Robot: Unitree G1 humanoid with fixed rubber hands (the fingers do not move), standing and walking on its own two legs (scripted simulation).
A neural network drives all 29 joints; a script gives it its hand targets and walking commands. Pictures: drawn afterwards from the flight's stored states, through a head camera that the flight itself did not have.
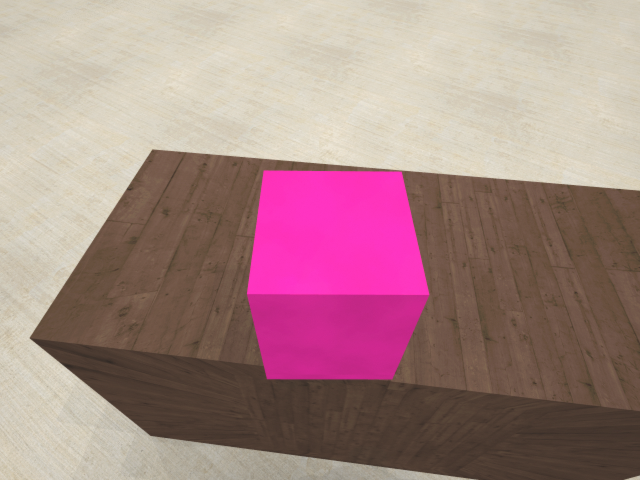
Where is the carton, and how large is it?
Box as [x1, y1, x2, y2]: [247, 171, 428, 378]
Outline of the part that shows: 264,171 247,296 267,378 392,378 428,296 427,286 401,172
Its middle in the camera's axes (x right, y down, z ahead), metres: +0.02 +0.06 +0.58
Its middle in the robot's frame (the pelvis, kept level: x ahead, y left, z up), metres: +0.39 +0.00 -0.01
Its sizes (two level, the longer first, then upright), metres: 0.210 0.200 0.250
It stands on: a pedestal, 0.64 m high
